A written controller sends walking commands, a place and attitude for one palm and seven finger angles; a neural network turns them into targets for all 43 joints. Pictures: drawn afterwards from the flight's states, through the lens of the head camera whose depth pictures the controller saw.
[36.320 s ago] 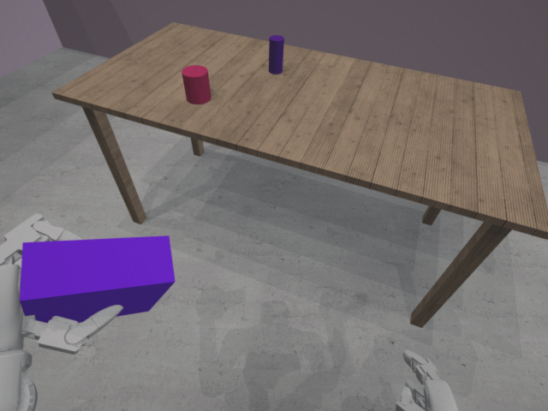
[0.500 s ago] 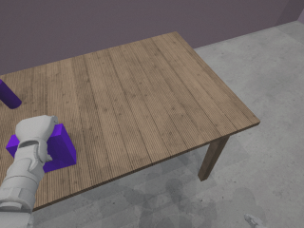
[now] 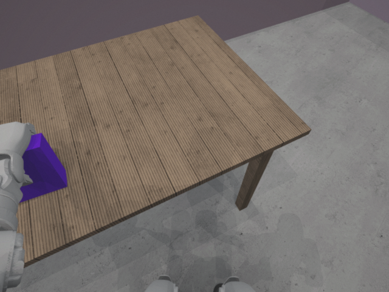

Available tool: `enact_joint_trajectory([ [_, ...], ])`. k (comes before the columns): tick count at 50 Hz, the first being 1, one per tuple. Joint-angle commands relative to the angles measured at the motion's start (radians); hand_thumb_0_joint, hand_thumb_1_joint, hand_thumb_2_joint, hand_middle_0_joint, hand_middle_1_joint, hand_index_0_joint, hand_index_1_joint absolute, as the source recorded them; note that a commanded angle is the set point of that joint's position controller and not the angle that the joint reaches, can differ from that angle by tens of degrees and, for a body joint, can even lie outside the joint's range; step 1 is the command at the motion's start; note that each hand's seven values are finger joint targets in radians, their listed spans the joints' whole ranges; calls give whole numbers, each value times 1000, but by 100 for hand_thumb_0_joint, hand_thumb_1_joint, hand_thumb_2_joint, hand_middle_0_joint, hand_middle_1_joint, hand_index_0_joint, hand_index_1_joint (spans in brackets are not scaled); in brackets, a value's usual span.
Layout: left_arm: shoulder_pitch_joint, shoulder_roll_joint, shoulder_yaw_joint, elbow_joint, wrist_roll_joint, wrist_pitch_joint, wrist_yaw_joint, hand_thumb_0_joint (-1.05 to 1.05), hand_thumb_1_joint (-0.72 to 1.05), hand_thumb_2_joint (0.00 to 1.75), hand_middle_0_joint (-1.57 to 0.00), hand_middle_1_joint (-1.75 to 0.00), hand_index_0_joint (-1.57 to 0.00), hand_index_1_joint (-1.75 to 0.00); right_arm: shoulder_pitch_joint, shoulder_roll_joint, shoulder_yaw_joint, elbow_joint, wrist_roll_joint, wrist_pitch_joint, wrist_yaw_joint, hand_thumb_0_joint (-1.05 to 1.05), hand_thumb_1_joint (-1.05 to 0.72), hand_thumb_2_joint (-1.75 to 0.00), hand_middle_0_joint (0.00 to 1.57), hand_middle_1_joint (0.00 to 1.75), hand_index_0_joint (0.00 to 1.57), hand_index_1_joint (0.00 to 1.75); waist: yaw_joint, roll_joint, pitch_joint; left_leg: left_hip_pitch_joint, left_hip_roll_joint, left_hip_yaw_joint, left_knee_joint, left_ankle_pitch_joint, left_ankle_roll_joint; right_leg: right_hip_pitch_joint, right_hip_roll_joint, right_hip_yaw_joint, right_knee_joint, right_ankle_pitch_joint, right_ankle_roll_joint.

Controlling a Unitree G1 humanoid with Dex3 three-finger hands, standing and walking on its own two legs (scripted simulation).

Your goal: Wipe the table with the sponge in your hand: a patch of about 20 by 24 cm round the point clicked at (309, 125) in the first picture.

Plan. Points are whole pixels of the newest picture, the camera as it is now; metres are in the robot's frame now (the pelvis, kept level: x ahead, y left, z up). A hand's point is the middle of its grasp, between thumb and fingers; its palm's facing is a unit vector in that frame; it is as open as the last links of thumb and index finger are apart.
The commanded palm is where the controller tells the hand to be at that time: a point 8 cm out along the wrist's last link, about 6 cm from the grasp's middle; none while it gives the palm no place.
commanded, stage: wipe forward along the first lane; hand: left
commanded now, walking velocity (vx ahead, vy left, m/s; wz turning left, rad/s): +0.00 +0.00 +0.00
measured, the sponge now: (27, 177) +0.35 +0.39 -0.01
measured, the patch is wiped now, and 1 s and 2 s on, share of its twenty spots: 0.40 0.55 0.60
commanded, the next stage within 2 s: slide across to the middle lane in 0.52 s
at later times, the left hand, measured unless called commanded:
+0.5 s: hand (14, 139) +0.42 +0.42 +0.04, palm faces -0.18 +0.03 -0.98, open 9.8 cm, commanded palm +0.43 +0.41 +0.07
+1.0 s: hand (15, 131) +0.45 +0.43 +0.04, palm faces -0.18 +0.05 -0.98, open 9.8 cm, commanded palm +0.46 +0.38 +0.08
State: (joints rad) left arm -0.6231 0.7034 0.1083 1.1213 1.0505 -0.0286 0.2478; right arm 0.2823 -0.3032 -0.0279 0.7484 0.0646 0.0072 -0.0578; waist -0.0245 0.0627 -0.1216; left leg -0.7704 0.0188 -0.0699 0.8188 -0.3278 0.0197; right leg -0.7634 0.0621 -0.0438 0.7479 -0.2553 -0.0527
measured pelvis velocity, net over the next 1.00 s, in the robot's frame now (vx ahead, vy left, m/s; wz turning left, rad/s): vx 0.05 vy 0.05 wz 0.01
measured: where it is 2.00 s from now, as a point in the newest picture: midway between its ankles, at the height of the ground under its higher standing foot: outside the picture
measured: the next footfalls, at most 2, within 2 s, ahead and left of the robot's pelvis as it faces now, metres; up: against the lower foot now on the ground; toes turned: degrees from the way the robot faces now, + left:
none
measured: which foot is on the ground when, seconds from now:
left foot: down 0.00-1.00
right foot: down 0.00-1.00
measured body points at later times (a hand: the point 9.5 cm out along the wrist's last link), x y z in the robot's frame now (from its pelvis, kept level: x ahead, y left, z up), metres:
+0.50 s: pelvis +0.02 +0.02 +0.00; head +0.11 +0.02 +0.43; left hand +0.43 +0.41 +0.10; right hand +0.07 -0.26 -0.13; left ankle +0.04 +0.14 -0.70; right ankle +0.06 -0.09 -0.70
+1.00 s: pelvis +0.05 +0.05 +0.01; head +0.13 +0.06 +0.45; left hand +0.45 +0.42 +0.10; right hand +0.10 -0.22 -0.12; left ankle +0.04 +0.14 -0.70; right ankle +0.06 -0.09 -0.70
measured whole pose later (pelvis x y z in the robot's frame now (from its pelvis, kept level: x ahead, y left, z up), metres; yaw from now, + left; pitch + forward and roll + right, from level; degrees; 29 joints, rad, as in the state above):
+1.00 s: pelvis +0.05 +0.05 +0.01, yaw +1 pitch +17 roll -3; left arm -0.74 0.68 -0.02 1.14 1.04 0.06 0.26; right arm 0.29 -0.26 -0.03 0.79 0.06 0.05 -0.04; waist -0.03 0.04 -0.13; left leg -0.70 -0.03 -0.06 0.76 -0.35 0.04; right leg -0.67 0.02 -0.03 0.64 -0.27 0.01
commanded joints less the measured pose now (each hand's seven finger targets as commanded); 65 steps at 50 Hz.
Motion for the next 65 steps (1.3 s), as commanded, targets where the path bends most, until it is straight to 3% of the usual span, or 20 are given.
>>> enact_joint_trajectory([
  [1, -306, 327, 53, -93, 9, 25, 59, 0, 10, 130, -120, -160, -120, -160, 41, -151, -39, -92, 1, -29, -12, 0, -90, -90, 20, 30, 20, 30, -43, -89, -216, -26, -33, 51, -87, -137, 52, 214, -38, 114, -174, -183, 16],
  [10, -385, 327, 16, -67, 32, 39, 41, 0, 10, 130, -120, -160, -120, -160, 71, -154, -33, -88, -1, -21, -13, 0, -90, -90, 20, 30, 20, 30, -62, -43, -254, 6, -31, 46, -78, -104, 54, 163, -26, 80, -141, -128, 15],
  [12, -364, 365, 42, -42, 34, 45, 33, 0, 10, 130, -120, -160, -120, -160, 76, -158, -28, -87, -2, -15, -12, 0, -90, -90, 20, 30, 20, 30, -55, -62, -254, -9, -32, 51, -72, -95, 52, 180, -25, 83, -142, -117, 15],
  [20, -380, 365, 45, -57, 38, 27, 14, 0, 10, 130, -120, -160, -120, -160, 108, -159, -34, -85, -7, 7, -6, 0, -90, -90, 20, 30, 20, 30, -54, -40, -303, 37, -29, 51, -63, -4, 53, 181, -17, 64, -121, -11, 10],
  [24, -379, 387, 73, -54, 36, 21, 14, 0, 10, 130, -120, -160, -120, -160, 111, -168, -35, -75, -10, 21, -2, 0, -90, -90, 20, 30, 20, 30, -50, -55, -307, 42, -29, 48, -62, 34, 50, 183, -14, 58, -111, 28, 7],
  [28, -429, 397, 48, -24, 51, 31, 14, 0, 10, 130, -120, -160, -120, -160, 120, -175, -32, -76, -7, 29, -3, 0, -90, -90, 20, 30, 20, 30, -74, -66, -264, 38, -26, 40, -75, 0, 51, 143, -13, 46, -122, -25, 9],
  [30, -427, 399, 51, -23, 54, 29, 6, 0, 10, 130, -120, -160, -120, -160, 133, -176, -36, -73, -9, 33, -2, 0, -90, -90, 20, 30, 20, 30, -62, -30, -295, 79, -28, 37, -76, 45, 51, 141, -11, 42, -115, 6, 4],
  [35, -448, 306, 9, -113, 41, 16, 7, 0, 10, 130, -120, -160, -120, -160, 143, -158, -52, -68, -13, 36, -1, 0, -90, -90, 20, 30, 20, 30, -63, 30, -363, 216, -14, 19, -96, 145, 43, 132, -6, 28, -122, 58, -4],
  [37, -435, 291, 20, -145, 14, 12, 18, 0, 10, 130, -120, -160, -120, -160, 132, -153, -56, -66, -12, 39, -1, 0, -90, -90, 20, 30, 20, 30, -58, 16, -386, 239, -13, 20, -104, 174, 40, 164, -6, 28, -132, 84, 0],
  [39, -437, 227, 4, -198, -16, 5, 34, 0, 10, 130, -120, -160, -120, -160, 113, -140, -62, -57, -11, 34, 2, 0, -90, -90, 20, 30, 20, 30, -53, 66, -402, 308, -6, 10, -120, 240, 31, 163, -8, 19, -133, 112, -4],
  [43, -461, 145, -66, -146, -33, 47, 49, 0, 10, 130, -120, -160, -120, -160, 94, -140, -56, -31, -5, 30, 3, 0, -90, -90, 20, 30, 20, 30, -86, 2, -279, 296, -3, 0, -164, 155, 30, 144, -11, 9, -174, 55, 3],
  [45, -497, 152, -66, -158, -29, 54, 49, 0, 10, 130, -120, -160, -120, -160, 97, -143, -57, -20, -8, 26, 0, 0, -90, -90, 20, 30, 20, 30, -83, 34, -302, 340, -1, -12, -175, 187, 24, 144, -13, 7, -171, 68, -3],
  [47, -506, 75, -122, -150, -31, 66, 46, 0, 10, 130, -120, -160, -120, -160, 85, -134, -55, -16, -9, 22, 2, 0, -90, -90, 20, 30, 20, 30, -95, 37, -263, 357, 1, -17, -189, 170, 18, 120, -14, 2, -181, 57, -3],
  [49, -503, 92, -91, -162, -35, 63, 42, 0, 10, 130, -120, -160, -120, -160, 82, -136, -56, -8, -12, 20, -1, 0, -90, -90, 20, 30, 20, 30, -83, 38, -287, 395, 8, -30, -195, 216, 10, 129, -15, 4, -180, 80, -10],
  [51, -502, 17, -147, -187, -43, 60, 35, 0, 10, 130, -120, -160, -120, -160, 85, -126, -59, -14, -14, 18, 5, 0, -90, -90, 20, 30, 20, 30, -87, 51, -307, 426, 5, -26, -181, 273, 3, 133, -12, -2, -178, 107, -8],
  [53, -488, -4, -152, -184, -45, 63, 35, 0, 10, 130, -120, -160, -120, -160, 81, -126, -62, -10, -16, 24, 5, 0, -90, -90, 20, 30, 20, 30, -90, 9, -302, 431, 8, -31, -181, 292, -2, 142, -12, -4, -180, 120, -8],
  [57, -476, -63, -184, -191, -50, 86, 33, 0, 10, 130, -120, -160, -120, -160, 68, -118, -62, -12, -16, 34, 14, 0, -90, -90, 20, 30, 20, 30, -77, 28, -301, 468, 11, -35, -185, 386, -19, 156, -12, -9, -184, 153, -10],
  [59, -480, -64, -162, -202, -57, 101, 38, 0, 10, 130, -120, -160, -120, -160, 48, -116, -61, -12, -14, 37, 14, 0, -90, -90, 20, 30, 20, 30, -65, 41, -307, 483, 14, -35, -194, 419, -23, 167, -15, -4, -188, 169, -13],
  [63, -525, -83, -200, -176, -34, 139, 42, 0, 10, 130, -120, -160, -120, -160, 44, -116, -56, -9, -16, 48, 18, 0, -90, -90, 20, 30, 20, 30, -85, 0, -288, 461, 7, -26, -200, 390, -19, 194, -16, -8, -195, 180, -9],
  [65, -494, -59, -164, -171, -39, 146, 44, 0, 10, 130, -120, -160, -120, -160, 49, -121, -59, -10, -21, 50, 20, 0, -90, -90, 20, 30, 20, 30, -61, 13, -330, 481, 6, -22, -195, 449, -20, 226, -16, -4, -194, 215, -12],
])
